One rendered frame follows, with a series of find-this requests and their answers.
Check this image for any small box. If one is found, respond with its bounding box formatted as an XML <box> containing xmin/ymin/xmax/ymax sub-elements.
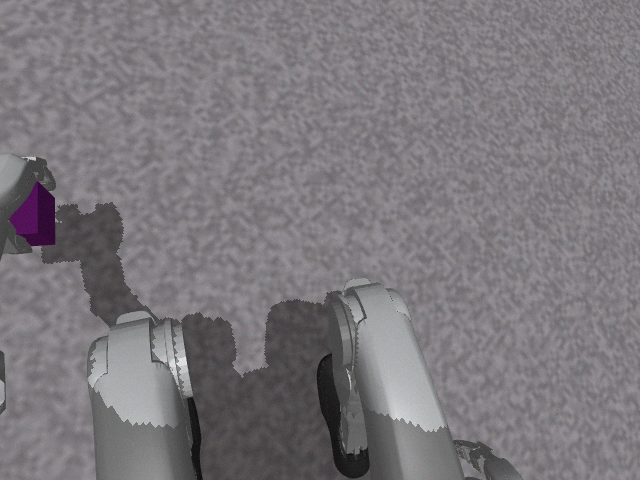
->
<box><xmin>9</xmin><ymin>181</ymin><xmax>55</xmax><ymax>246</ymax></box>

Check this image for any left robot foot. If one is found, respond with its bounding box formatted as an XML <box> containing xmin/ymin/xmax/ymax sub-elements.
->
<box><xmin>187</xmin><ymin>397</ymin><xmax>203</xmax><ymax>480</ymax></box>

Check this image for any left robot hand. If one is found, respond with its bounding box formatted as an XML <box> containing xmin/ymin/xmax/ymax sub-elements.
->
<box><xmin>0</xmin><ymin>153</ymin><xmax>56</xmax><ymax>254</ymax></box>

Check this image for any right robot hand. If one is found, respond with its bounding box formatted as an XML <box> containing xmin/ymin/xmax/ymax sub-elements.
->
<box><xmin>453</xmin><ymin>440</ymin><xmax>524</xmax><ymax>480</ymax></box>

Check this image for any right robot foot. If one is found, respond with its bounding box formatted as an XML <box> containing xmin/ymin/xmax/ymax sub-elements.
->
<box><xmin>317</xmin><ymin>353</ymin><xmax>370</xmax><ymax>478</ymax></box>

